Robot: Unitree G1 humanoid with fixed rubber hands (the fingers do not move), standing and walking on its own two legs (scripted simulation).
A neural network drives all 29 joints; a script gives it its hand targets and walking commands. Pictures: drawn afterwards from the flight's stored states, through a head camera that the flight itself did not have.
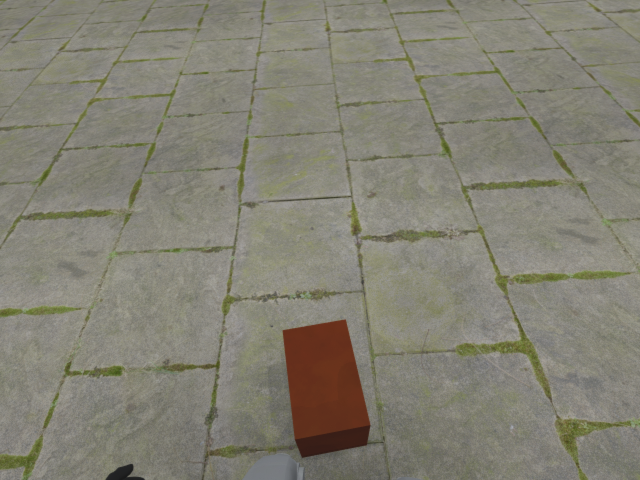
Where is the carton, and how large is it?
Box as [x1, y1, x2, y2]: [283, 319, 369, 457]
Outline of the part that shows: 345,319 283,330 294,436 302,457 366,444 369,430 369,421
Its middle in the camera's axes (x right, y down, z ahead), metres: +0.01 +0.41 +1.09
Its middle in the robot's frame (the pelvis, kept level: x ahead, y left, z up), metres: +0.46 +0.06 -0.63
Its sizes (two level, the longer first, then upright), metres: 0.288 0.183 0.203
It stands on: the floor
